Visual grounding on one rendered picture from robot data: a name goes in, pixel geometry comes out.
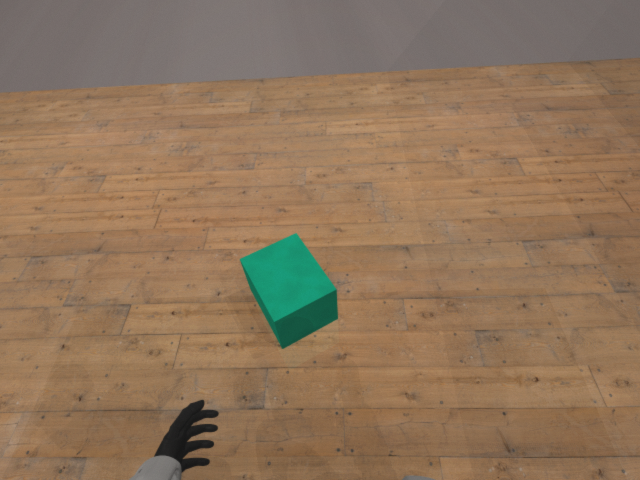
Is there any carton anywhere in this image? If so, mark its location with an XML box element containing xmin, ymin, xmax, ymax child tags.
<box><xmin>240</xmin><ymin>233</ymin><xmax>338</xmax><ymax>349</ymax></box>

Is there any robot left forearm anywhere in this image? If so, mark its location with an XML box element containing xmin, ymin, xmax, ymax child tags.
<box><xmin>129</xmin><ymin>455</ymin><xmax>182</xmax><ymax>480</ymax></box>

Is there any robot left hand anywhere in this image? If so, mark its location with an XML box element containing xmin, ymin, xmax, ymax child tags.
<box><xmin>154</xmin><ymin>400</ymin><xmax>219</xmax><ymax>472</ymax></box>

